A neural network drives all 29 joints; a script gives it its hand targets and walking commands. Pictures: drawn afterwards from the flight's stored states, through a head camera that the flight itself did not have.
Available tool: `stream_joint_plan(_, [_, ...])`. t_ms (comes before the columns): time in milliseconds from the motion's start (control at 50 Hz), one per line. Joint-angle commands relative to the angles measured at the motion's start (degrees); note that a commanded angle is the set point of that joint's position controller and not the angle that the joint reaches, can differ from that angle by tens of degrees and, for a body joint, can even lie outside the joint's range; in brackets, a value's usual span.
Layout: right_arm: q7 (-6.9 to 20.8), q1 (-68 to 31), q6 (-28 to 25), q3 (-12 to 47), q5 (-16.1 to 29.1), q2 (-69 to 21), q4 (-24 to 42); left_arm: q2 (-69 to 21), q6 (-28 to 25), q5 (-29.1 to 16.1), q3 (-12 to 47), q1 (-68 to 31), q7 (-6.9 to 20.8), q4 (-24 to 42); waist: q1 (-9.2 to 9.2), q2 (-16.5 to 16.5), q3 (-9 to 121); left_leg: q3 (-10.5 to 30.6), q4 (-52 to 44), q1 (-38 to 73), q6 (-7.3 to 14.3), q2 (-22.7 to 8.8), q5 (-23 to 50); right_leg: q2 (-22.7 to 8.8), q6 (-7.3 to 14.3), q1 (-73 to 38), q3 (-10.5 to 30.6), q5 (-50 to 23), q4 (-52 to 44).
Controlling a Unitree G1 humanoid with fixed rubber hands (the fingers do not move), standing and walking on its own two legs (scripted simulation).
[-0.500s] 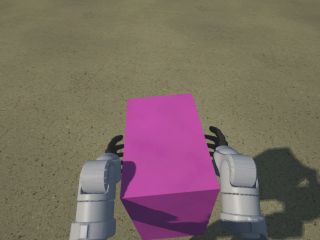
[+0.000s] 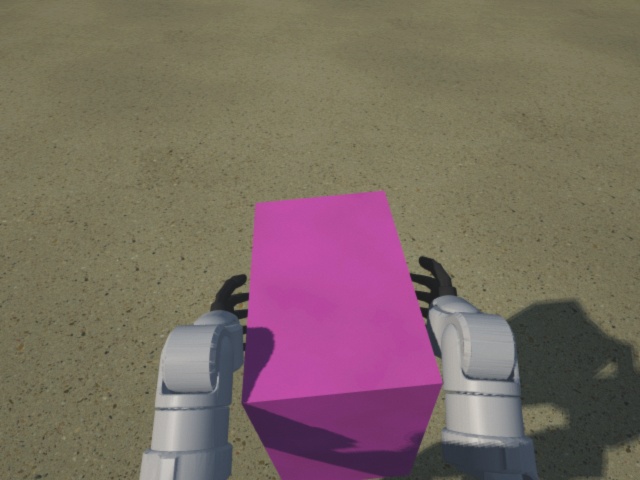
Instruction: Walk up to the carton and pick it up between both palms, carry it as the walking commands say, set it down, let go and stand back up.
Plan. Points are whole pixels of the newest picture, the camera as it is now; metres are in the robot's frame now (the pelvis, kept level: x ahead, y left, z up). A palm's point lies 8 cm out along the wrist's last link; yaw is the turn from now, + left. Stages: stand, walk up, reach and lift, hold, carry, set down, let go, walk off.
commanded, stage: carry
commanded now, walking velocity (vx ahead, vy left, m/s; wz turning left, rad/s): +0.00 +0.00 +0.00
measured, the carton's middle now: (334, 342) +0.30 +0.00 +0.02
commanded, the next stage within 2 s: hold in 0.10 s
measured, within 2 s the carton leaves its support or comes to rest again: neither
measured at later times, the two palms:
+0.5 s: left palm (202, 333) +0.28 +0.16 +0.07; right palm (404, 291) +0.34 -0.10 +0.08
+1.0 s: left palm (233, 344) +0.30 +0.13 +0.00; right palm (417, 313) +0.34 -0.12 +0.02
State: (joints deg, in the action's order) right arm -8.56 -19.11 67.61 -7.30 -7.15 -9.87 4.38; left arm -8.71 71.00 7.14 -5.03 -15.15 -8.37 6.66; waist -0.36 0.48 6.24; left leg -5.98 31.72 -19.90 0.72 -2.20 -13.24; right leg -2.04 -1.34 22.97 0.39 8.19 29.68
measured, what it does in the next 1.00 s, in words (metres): stands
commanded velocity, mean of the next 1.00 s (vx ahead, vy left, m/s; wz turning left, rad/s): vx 0.00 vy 0.00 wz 0.00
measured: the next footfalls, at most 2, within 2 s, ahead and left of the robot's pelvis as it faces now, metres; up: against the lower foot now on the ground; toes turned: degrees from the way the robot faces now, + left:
none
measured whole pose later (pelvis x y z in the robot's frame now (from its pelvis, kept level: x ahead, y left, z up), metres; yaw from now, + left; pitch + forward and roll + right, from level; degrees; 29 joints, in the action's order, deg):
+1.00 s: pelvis +0.02 -0.03 +0.00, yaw +5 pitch -4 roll +0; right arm -3.5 -24.2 32.5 -17.4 -16.6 -11.8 -30.8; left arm -10.0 36.9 19.9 -15.7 -19.8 -0.7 -26.8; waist -0.1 0.5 -2.6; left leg 3.4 29.6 -11.9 -1.3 -0.9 -13.8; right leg 2.8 1.4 13.0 1.6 11.1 28.1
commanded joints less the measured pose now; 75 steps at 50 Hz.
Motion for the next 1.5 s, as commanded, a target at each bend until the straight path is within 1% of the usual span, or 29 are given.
stream_joint_plan(0, [15.46,-25.07,0.45,37.31,23.90,-58.80,2.40,-55.26,-3.41,-24.02,34.55,-37.56,14.27,8.69,0.19,-0.50,15.38,4.58,-7.30,5.99,2.51,-5.10,-3.70,-4.01,3.38,-5.43,1.58,-1.86,-3.60])
stream_joint_plan(80, [15.49,-25.41,0.54,37.32,23.93,-59.42,2.54,-55.69,-3.27,-24.41,34.85,-39.05,14.42,9.41,0.20,-0.84,14.94,5.05,-8.31,4.91,2.49,-5.14,-5.36,-4.06,3.04,-5.69,1.54,-0.49,-3.74])
stream_joint_plan(100, [16.75,-13.54,-9.36,17.22,3.82,-47.99,-17.56,-44.73,-13.61,-4.30,14.74,-22.08,14.51,-10.69,4.38,-2.37,-10.91,8.68,-12.72,-0.47,3.48,5.08,-15.37,6.45,5.74,-12.68,2.30,11.54,-7.48])
stream_joint_plan(120, [16.12,-17.26,-14.01,9.40,0.66,-48.32,-33.01,-42.52,-19.00,1.06,4.55,-23.25,14.02,-30.80,2.72,-1.90,-10.61,8.81,-13.52,-1.07,3.87,4.83,-13.98,7.49,4.98,-17.13,3.78,8.53,-6.79])
stream_joint_plan(140, [16.41,-21.66,-18.98,11.86,1.65,-51.53,-29.91,-45.43,-23.77,0.41,7.14,-29.61,14.69,-30.71,1.34,-4.29,-5.53,9.23,-13.53,0.08,3.78,4.70,-13.42,8.35,4.23,-19.97,4.41,6.25,-4.95])
stream_joint_plan(200, [20.30,-32.16,-28.01,21.20,4.45,-61.31,-21.39,-59.70,-34.27,-9.46,25.05,-52.59,16.93,-12.81,0.03,-6.40,17.22,13.70,-11.71,11.41,1.46,3.04,-3.15,9.09,2.39,-23.08,3.83,-1.59,0.01])
stream_joint_plan(240, [22.26,-33.60,-29.16,29.58,8.56,-65.60,-18.25,-65.33,-34.49,-12.70,29.78,-47.92,16.73,-12.36,3.64,-4.09,24.96,12.63,-8.00,18.93,-0.64,4.72,12.97,9.55,1.75,-21.96,3.12,-4.60,-0.69])
stream_joint_plan(260, [22.78,-36.79,-29.43,32.15,9.62,-65.46,-17.24,-65.64,-34.67,-11.91,29.35,-45.84,16.42,-12.12,4.99,-3.01,24.43,12.33,-7.58,18.78,-0.69,5.18,14.33,9.76,1.51,-20.77,2.95,-3.59,-0.97])
stream_joint_plan(300, [22.70,-35.65,-29.21,31.90,9.23,-64.10,-17.41,-65.90,-35.10,-13.08,30.80,-48.51,16.47,-10.28,1.78,-1.73,22.34,12.75,-8.66,16.81,-0.58,4.95,10.19,9.55,1.39,-20.73,2.81,-2.48,-1.61])
stream_joint_plan(320, [22.60,-35.08,-29.06,32.52,9.30,-63.63,-17.35,-65.51,-34.45,-12.63,29.48,-45.94,16.59,-12.01,2.50,-1.57,18.75,12.42,-9.22,14.20,-0.28,5.10,8.06,9.40,1.36,-21.69,2.89,-2.10,-1.82])
stream_joint_plan(340, [22.04,-33.02,-28.43,30.66,8.04,-62.42,-18.98,-64.37,-33.92,-12.37,28.99,-46.04,17.19,-13.61,0.31,-2.11,15.39,12.38,-10.05,11.86,-0.01,4.99,4.81,9.22,1.38,-22.08,3.16,-1.49,-2.19])
stream_joint_plan(380, [21.59,-28.05,-26.84,26.14,5.49,-61.32,-26.84,-61.69,-32.59,-10.67,25.65,-45.86,17.78,-17.91,-1.11,-3.48,6.44,12.53,-12.38,6.34,0.21,4.37,-5.59,9.13,1.22,-22.85,2.64,2.63,-2.54])
stream_joint_plan(460, [21.29,-25.57,-25.18,18.33,1.68,-60.13,-36.38,-55.12,-31.32,-6.21,16.99,-44.94,19.35,-25.44,-0.56,-4.34,-4.25,11.68,-14.65,-0.54,1.47,4.88,-14.73,8.02,0.88,-26.17,2.92,7.81,-5.11])
stream_joint_plan(540, [20.17,-29.02,-25.05,17.93,2.44,-63.40,-34.51,-52.86,-31.24,-5.50,13.58,-42.56,20.69,-27.58,1.64,2.34,-2.91,9.95,-10.92,4.85,1.55,7.19,-5.18,5.54,0.46,-24.63,4.92,7.66,-9.28])
stream_joint_plan(600, [19.45,-29.15,-25.65,21.60,4.62,-66.45,-30.35,-52.97,-32.01,-7.19,15.42,-42.18,20.89,-22.87,2.76,3.15,1.26,9.74,-10.16,9.08,1.69,7.63,3.25,5.03,-0.69,-25.86,5.62,-1.62,-9.00])
stream_joint_plan(640, [18.99,-27.79,-25.77,23.49,5.65,-67.54,-27.85,-52.69,-32.83,-9.42,18.80,-44.94,20.94,-17.82,1.74,2.94,5.80,9.72,-9.97,9.30,1.58,7.66,6.48,5.19,-0.95,-28.91,5.59,-8.74,-7.81])
stream_joint_plan(660, [17.62,-28.00,-26.40,20.79,4.84,-66.46,-29.45,-54.91,-32.89,-9.24,22.74,-48.93,21.97,-19.15,-6.53,8.95,9.35,11.58,-10.04,5.97,2.06,7.12,1.18,4.43,0.58,-32.29,7.83,-4.52,-8.54])
stream_joint_plan(700, [17.06,-27.55,-27.01,20.27,4.61,-66.53,-30.35,-53.51,-33.70,-7.37,20.00,-47.41,22.06,-19.77,-3.08,6.86,7.44,11.01,-10.11,4.32,2.43,6.91,-0.07,3.24,0.51,-31.86,8.58,-1.40,-8.92])
stream_joint_plan(820, [17.82,-25.02,-30.88,14.83,3.07,-65.02,-40.82,-53.30,-37.51,-0.91,14.83,-45.47,20.52,-24.19,0.88,-3.62,5.71,10.48,-9.28,0.81,2.16,6.32,-0.48,3.68,1.34,-27.55,8.52,-2.12,-6.74])
stream_joint_plan(880, [18.61,-25.85,-33.13,15.92,2.99,-65.25,-40.71,-55.39,-39.46,0.19,13.82,-42.57,19.67,-25.28,3.32,-4.53,7.58,10.64,-8.35,0.70,1.85,6.16,3.62,4.10,1.49,-26.29,8.24,-6.71,-4.94])
stream_joint_plan(940, [18.60,-26.55,-35.59,17.46,2.73,-65.30,-39.28,-56.77,-41.19,-0.11,14.56,-39.98,19.23,-25.94,3.73,-2.73,12.07,10.40,-6.26,1.44,1.56,6.66,8.40,5.28,1.24,-25.73,7.44,-12.77,-2.75])
stream_joint_plan(1000, [17.87,-24.93,-37.45,16.09,0.18,-64.15,-40.28,-58.57,-42.65,-0.88,14.97,-39.78,19.59,-28.23,0.94,0.55,13.25,10.58,-5.18,1.61,1.18,7.01,6.89,5.65,1.17,-23.69,7.06,-11.36,-2.13])
stream_joint_plan(1060, [17.31,-23.95,-40.13,13.50,-2.51,-61.58,-40.84,-59.95,-44.70,-1.37,16.76,-42.95,19.55,-28.90,-3.36,-0.20,13.54,11.57,-4.27,1.28,0.73,7.21,5.73,6.31,2.01,-19.43,6.37,-10.83,-0.68])
stream_joint_plan(1140, [17.70,-24.52,-43.64,9.09,-5.65,-58.17,-44.51,-59.98,-48.42,-0.22,15.81,-45.93,18.71,-31.84,-6.06,-1.11,12.98,12.59,-3.29,-1.37,-0.13,6.96,4.05,7.36,3.00,-14.11,4.97,-8.62,2.22])
stream_joint_plan(1200, [18.27,-28.57,-46.24,6.56,-6.92,-55.52,-45.70,-60.52,-51.12,1.52,14.13,-47.51,17.35,-35.78,-6.62,-2.25,12.51,13.71,-2.57,-4.75,-0.56,6.93,0.93,7.94,3.59,-9.82,3.42,-4.78,4.92])
stream_joint_plan(1240, [19.15,-30.99,-47.98,6.54,-6.81,-54.01,-46.00,-59.71,-53.02,2.95,12.79,-46.58,15.87,-37.14,-4.51,-3.50,13.71,13.76,-1.40,-5.18,-0.96,6.95,2.47,8.18,3.94,-7.06,3.08,-4.70,6.73])
stream_joint_plan(1360, [21.35,-35.35,-52.26,7.60,-7.49,-49.89,-45.84,-59.89,-57.65,5.37,12.34,-46.08,12.13,-37.95,-2.04,-6.77,17.36,14.04,1.24,-5.81,-1.92,6.64,4.35,9.47,4.74,1.39,2.42,-1.20,10.81])
stream_joint_plan(1420, [21.46,-42.37,-54.60,10.32,-6.21,-49.27,-42.41,-59.99,-59.45,5.25,12.97,-48.71,11.54,-39.01,-1.52,-4.33,20.75,14.09,4.52,-7.41,-1.56,7.03,1.39,9.35,4.50,5.37,2.73,1.03,13.30])
stream_joint_plan(1480, [21.08,-42.30,-55.44,11.00,-6.99,-50.89,-43.02,-59.92,-60.84,4.26,14.39,-52.41,11.96,-38.18,-3.39,-3.09,25.00,13.01,7.05,-9.43,-1.40,7.87,-2.07,9.03,4.17,7.00,2.98,2.43,15.06])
